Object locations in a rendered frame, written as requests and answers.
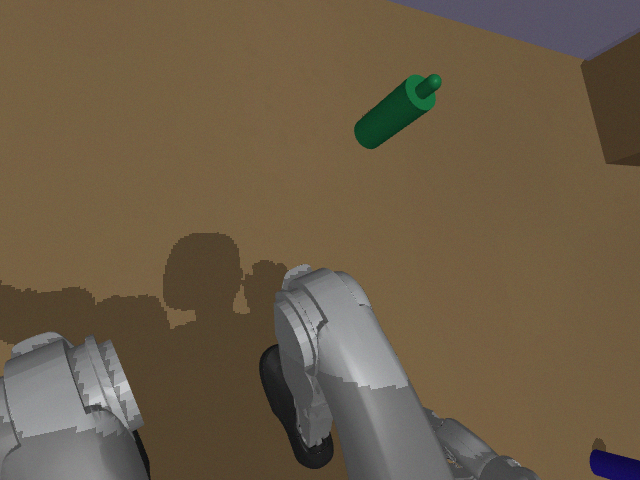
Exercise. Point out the right robot arm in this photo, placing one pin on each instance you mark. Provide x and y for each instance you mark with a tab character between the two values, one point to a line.
506	468

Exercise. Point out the left robot foot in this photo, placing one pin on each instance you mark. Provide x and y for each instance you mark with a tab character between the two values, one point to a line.
142	452

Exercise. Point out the right robot hand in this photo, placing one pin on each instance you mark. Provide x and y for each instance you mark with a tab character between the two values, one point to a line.
462	446

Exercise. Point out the right robot foot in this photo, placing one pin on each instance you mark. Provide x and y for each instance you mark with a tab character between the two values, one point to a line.
281	402

